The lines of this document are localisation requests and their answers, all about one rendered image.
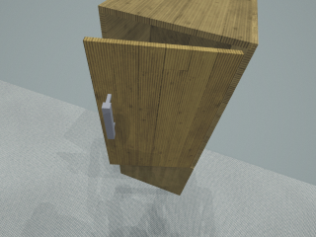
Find handle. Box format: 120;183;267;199
102;94;116;139

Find cupboard door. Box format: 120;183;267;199
83;37;245;168

